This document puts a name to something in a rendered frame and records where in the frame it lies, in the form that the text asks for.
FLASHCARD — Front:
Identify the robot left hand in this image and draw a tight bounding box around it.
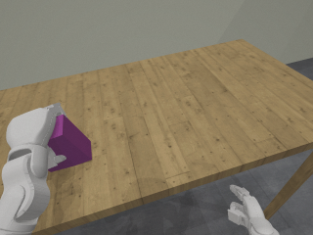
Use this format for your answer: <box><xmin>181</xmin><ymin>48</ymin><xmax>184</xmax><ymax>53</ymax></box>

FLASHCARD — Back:
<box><xmin>6</xmin><ymin>102</ymin><xmax>67</xmax><ymax>169</ymax></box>

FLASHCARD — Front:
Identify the robot right hand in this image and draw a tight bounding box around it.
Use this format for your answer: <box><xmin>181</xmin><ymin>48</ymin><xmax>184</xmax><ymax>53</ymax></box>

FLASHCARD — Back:
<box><xmin>227</xmin><ymin>184</ymin><xmax>265</xmax><ymax>230</ymax></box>

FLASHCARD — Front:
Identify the robot right forearm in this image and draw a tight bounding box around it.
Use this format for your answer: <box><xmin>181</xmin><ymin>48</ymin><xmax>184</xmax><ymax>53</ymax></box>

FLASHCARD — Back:
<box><xmin>247</xmin><ymin>216</ymin><xmax>280</xmax><ymax>235</ymax></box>

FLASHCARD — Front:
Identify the sponge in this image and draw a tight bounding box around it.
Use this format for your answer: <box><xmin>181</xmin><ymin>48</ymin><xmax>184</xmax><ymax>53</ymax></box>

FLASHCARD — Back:
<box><xmin>47</xmin><ymin>114</ymin><xmax>92</xmax><ymax>172</ymax></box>

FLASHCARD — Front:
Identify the robot left forearm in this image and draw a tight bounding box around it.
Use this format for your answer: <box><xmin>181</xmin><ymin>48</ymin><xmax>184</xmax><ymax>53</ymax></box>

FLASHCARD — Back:
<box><xmin>0</xmin><ymin>144</ymin><xmax>51</xmax><ymax>235</ymax></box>

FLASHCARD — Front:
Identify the table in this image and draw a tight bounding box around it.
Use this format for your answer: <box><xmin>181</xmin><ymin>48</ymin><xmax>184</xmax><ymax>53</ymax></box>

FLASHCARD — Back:
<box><xmin>0</xmin><ymin>39</ymin><xmax>313</xmax><ymax>235</ymax></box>

